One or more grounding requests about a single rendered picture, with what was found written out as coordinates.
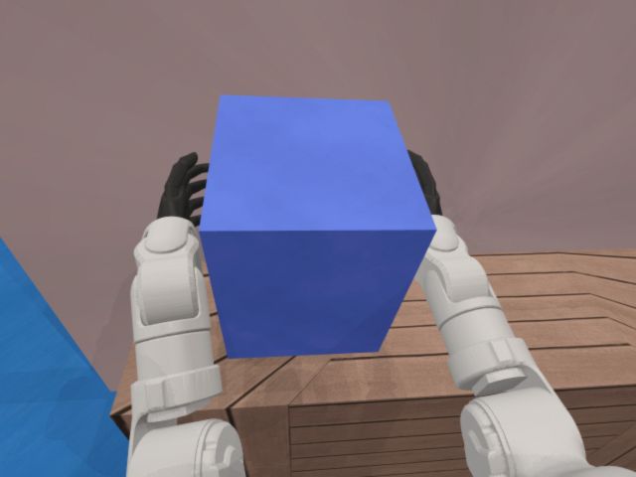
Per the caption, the right robot hand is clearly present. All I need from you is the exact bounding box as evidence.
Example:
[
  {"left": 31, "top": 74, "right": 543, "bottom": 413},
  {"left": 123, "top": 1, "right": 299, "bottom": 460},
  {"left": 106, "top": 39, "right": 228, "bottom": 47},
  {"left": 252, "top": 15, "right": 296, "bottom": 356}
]
[{"left": 407, "top": 150, "right": 442, "bottom": 216}]

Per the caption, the left robot forearm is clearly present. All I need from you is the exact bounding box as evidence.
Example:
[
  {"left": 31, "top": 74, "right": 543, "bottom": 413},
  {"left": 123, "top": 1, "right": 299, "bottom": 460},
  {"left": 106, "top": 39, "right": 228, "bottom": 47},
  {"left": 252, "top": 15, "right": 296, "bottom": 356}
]
[{"left": 126, "top": 217, "right": 223, "bottom": 477}]

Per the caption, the left robot upper arm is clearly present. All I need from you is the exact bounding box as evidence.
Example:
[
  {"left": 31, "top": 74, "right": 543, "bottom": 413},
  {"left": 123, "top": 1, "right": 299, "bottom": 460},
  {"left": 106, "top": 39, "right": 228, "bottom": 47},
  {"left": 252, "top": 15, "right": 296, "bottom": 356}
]
[{"left": 127, "top": 418, "right": 246, "bottom": 477}]

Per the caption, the right robot forearm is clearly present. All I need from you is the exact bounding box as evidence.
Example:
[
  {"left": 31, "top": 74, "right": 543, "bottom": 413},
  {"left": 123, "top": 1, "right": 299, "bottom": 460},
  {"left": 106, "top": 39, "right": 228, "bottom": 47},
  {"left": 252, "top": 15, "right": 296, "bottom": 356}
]
[{"left": 414, "top": 215, "right": 586, "bottom": 459}]

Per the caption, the pedestal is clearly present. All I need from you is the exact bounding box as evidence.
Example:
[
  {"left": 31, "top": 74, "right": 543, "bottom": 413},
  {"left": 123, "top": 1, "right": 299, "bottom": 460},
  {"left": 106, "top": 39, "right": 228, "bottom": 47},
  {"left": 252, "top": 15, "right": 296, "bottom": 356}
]
[{"left": 109, "top": 248, "right": 636, "bottom": 477}]

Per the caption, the carton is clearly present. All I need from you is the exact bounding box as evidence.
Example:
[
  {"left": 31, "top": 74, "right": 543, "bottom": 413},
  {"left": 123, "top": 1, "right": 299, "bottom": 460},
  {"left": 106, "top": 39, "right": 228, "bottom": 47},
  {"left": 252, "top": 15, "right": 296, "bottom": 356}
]
[{"left": 199, "top": 94, "right": 437, "bottom": 359}]

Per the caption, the right robot upper arm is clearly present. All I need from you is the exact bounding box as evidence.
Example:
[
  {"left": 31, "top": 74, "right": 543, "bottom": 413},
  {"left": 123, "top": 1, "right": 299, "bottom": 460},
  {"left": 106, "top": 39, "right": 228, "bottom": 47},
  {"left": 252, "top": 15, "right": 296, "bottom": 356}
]
[{"left": 460, "top": 387, "right": 636, "bottom": 477}]

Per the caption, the left robot hand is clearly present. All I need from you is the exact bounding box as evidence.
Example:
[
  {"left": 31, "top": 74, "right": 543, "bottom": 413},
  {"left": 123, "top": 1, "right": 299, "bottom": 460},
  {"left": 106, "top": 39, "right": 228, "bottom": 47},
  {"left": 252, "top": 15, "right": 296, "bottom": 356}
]
[{"left": 157, "top": 152, "right": 210, "bottom": 227}]

